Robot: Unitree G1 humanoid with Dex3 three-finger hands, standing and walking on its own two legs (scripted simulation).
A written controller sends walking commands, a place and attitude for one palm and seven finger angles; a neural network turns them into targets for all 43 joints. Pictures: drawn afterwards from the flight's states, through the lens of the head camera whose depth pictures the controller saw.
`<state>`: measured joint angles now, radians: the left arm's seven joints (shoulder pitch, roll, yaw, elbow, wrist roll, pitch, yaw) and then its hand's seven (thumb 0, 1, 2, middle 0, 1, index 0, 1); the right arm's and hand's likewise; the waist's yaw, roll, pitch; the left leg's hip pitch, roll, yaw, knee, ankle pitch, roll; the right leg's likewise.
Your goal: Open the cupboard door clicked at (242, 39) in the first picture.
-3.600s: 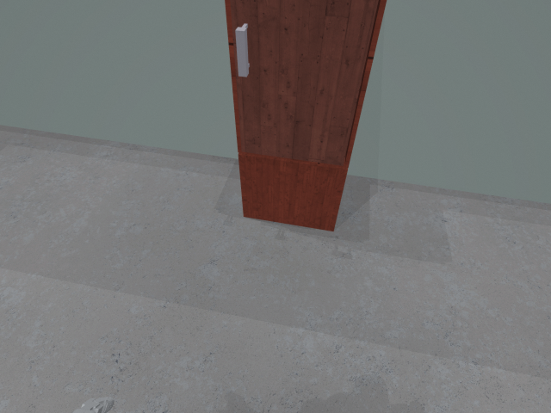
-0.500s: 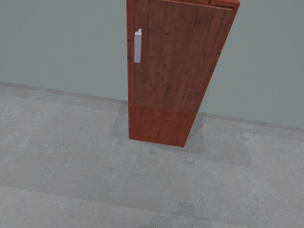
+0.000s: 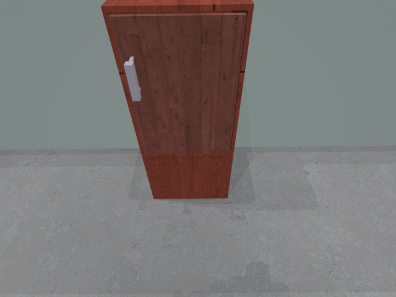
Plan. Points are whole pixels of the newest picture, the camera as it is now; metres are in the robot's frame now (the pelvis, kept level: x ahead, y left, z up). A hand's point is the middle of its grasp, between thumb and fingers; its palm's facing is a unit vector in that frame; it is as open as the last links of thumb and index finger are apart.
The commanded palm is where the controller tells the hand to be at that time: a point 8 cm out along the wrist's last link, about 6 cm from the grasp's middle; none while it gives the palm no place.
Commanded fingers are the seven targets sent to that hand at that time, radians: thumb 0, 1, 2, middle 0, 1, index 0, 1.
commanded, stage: take the last steps up to it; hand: left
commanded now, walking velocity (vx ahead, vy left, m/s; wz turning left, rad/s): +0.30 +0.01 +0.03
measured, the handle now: (134, 78) +0.76 +0.23 +0.06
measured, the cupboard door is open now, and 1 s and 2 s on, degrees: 0 0 0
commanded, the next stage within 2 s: come to a stop and stand still in 0.42 s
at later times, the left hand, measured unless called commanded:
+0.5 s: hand out of the picture +0.13 +0.22 -0.18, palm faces +0.06 -0.99 -0.16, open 7.4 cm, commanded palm none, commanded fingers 0.00 0.90 0.90 -0.20 -0.30 -0.20 -0.30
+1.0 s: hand (118, 254) +0.27 +0.23 -0.17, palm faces +0.06 -0.97 -0.22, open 7.4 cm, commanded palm none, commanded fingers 0.00 0.90 0.90 -0.20 -0.30 -0.20 -0.30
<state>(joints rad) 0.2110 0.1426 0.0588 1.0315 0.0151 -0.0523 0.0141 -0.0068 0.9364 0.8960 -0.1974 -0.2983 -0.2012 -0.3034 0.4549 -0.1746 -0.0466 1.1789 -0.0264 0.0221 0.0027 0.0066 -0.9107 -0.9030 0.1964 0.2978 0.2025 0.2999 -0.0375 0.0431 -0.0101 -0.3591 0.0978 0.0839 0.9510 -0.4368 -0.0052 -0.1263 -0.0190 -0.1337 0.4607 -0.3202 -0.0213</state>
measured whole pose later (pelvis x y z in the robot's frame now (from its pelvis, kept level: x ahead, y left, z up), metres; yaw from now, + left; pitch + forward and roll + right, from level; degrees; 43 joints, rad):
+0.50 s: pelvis +0.16 +0.05 +0.00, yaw -1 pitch -1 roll +0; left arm 0.33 0.15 0.05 1.12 0.03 -0.01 0.01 0.01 0.91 0.90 -0.19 -0.30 -0.20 -0.30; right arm 0.19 -0.15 -0.04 1.03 -0.01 -0.07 -0.03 -0.01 -0.95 -0.90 0.20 0.30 0.21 0.30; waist 0.02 -0.03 0.06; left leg -0.28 0.03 0.19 0.50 -0.21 0.06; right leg -0.43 -0.09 -0.07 1.12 -0.38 0.00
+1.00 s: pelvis +0.18 +0.05 -0.01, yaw +1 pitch -1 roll +0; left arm 0.12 0.15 0.05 0.98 0.04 0.03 0.04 0.01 0.91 0.90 -0.20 -0.30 -0.20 -0.30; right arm 0.20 -0.17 -0.06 1.04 0.00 0.05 -0.01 0.00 -0.91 -0.90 0.20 0.30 0.20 0.30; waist 0.01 0.00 0.09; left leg -0.34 0.02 0.03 0.88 -0.51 -0.04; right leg -0.36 -0.09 -0.11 0.51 -0.13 -0.01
